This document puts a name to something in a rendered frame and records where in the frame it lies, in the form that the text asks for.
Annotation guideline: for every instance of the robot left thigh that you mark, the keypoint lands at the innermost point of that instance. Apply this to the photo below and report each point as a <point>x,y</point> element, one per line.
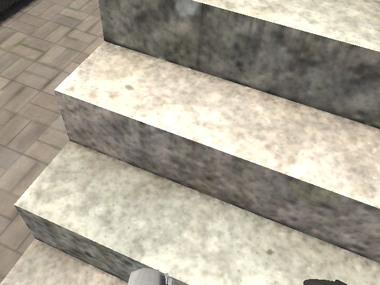
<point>149,276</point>

